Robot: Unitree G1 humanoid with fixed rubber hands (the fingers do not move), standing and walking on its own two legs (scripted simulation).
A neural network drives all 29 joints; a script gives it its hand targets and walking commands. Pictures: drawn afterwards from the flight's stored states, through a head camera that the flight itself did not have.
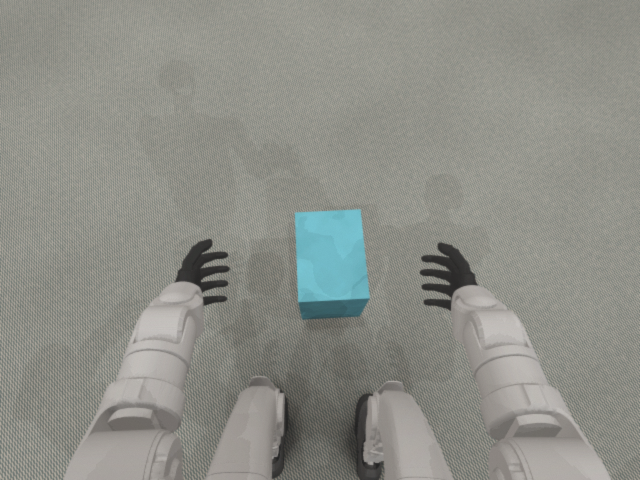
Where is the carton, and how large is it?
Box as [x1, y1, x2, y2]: [295, 209, 369, 319]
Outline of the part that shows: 360,209 295,212 298,303 302,319 359,316 368,300 369,295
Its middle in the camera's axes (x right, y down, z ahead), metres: +0.03 +0.06 +1.03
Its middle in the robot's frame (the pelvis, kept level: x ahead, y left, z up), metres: +0.53 +0.00 -0.57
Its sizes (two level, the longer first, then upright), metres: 0.226 0.164 0.233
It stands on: the floor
